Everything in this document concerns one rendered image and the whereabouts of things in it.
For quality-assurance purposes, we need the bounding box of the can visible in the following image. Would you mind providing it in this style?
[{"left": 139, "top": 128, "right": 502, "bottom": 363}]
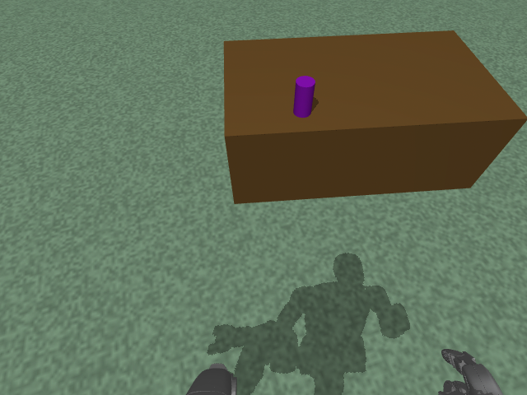
[{"left": 293, "top": 76, "right": 315, "bottom": 118}]

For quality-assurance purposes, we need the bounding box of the right robot hand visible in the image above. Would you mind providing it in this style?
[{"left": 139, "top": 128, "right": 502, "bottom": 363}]
[{"left": 438, "top": 349, "right": 503, "bottom": 395}]

